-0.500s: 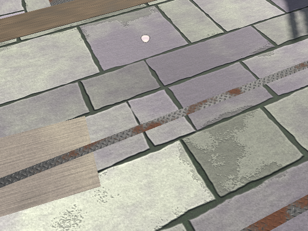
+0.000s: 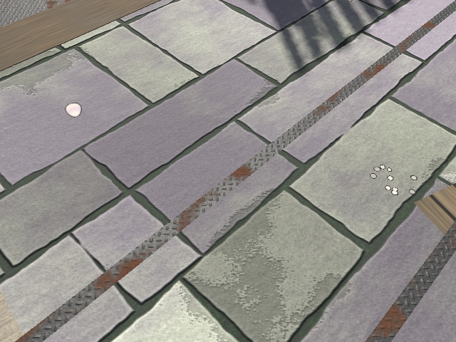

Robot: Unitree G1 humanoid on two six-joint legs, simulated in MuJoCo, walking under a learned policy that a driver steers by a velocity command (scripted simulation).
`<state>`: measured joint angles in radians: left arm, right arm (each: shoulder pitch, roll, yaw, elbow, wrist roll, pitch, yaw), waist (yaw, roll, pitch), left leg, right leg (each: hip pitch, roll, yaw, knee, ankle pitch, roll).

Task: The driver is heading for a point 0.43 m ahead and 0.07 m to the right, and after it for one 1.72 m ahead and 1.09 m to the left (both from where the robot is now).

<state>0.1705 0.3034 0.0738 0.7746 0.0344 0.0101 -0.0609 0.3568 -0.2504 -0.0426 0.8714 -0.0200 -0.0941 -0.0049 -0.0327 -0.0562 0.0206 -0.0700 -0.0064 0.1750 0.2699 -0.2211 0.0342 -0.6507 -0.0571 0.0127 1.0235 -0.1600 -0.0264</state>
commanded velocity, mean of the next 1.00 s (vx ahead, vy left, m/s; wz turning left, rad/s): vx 0.50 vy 0.00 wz -0.07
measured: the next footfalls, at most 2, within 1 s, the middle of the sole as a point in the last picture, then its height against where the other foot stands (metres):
right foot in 0.22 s outside the picture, level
left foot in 0.78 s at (235, 302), level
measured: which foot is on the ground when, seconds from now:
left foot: down 0.00-0.24, up 0.26-0.76, down 0.78-1.00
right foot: up 0.00-0.20, down 0.22-0.80, up 0.82-1.00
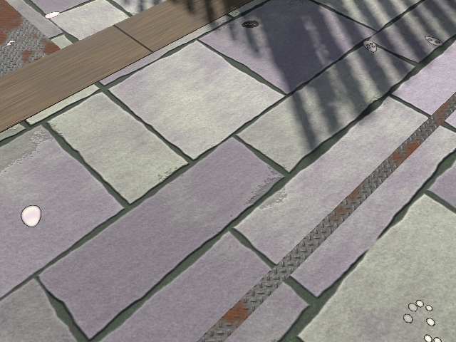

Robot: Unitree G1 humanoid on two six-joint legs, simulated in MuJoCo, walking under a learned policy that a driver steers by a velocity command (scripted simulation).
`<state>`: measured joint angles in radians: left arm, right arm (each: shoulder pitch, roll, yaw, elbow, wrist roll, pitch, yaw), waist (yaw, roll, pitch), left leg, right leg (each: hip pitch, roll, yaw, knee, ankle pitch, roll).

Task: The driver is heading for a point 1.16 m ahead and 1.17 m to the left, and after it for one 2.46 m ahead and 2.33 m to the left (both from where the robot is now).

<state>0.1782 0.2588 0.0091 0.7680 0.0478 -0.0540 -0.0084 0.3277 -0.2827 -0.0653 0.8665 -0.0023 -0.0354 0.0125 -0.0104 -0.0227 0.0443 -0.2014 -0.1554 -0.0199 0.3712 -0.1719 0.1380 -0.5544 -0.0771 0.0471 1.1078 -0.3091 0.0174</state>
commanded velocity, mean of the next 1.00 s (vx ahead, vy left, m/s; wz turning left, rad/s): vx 0.50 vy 0.00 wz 0.58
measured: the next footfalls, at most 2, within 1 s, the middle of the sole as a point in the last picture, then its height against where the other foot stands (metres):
right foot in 0.28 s outside the picture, level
left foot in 0.80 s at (175, 325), level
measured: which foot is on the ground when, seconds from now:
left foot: down 0.00-0.30, up 0.32-0.78, down 0.80-1.00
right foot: up 0.00-0.26, down 0.28-0.80, up 0.82-1.00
